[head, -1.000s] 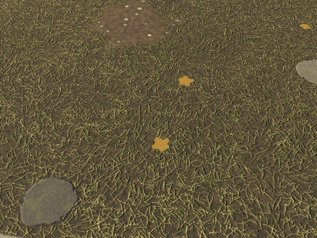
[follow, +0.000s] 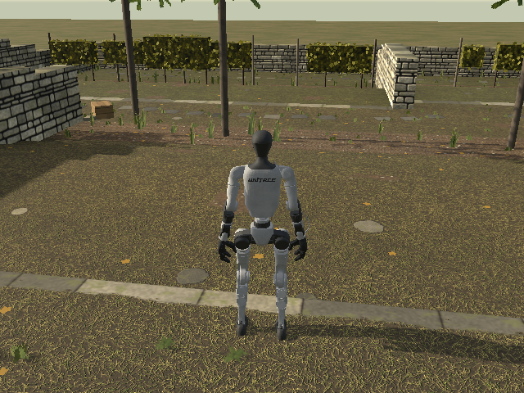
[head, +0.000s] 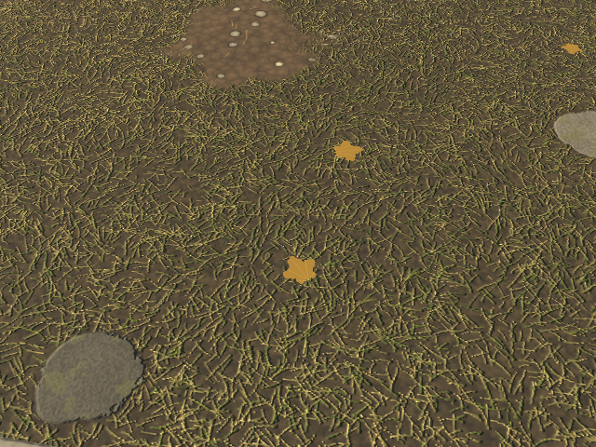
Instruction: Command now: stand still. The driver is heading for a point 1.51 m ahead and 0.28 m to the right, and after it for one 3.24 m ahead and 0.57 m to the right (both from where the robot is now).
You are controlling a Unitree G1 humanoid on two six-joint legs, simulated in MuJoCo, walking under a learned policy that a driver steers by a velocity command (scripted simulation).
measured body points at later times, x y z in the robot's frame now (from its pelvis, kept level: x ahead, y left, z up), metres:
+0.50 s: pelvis +0.00 +0.00 +0.00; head +0.02 +0.00 +0.45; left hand -0.02 +0.23 -0.16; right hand +0.01 -0.24 -0.16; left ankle +0.02 +0.13 -0.74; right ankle -0.02 -0.12 -0.74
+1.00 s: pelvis +0.08 +0.03 -0.01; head +0.08 +0.04 +0.44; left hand +0.05 +0.28 -0.16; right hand +0.05 -0.22 -0.15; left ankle +0.04 +0.12 -0.74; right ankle -0.02 -0.11 -0.68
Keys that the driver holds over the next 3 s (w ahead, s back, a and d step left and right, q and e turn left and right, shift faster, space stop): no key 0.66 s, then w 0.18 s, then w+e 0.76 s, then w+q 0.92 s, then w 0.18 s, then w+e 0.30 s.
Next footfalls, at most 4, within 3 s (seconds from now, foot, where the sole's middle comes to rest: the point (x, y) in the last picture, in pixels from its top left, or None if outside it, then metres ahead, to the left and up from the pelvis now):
1.38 right None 0.42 -0.14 -0.77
1.94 left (340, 338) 0.78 -0.07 -0.77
2.42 right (425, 267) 1.00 -0.32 -0.77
2.90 left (321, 203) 1.24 -0.04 -0.77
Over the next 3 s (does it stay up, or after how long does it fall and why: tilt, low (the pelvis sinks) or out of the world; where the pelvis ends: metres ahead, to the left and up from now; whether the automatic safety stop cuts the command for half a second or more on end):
stays up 1.14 -0.15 -0.01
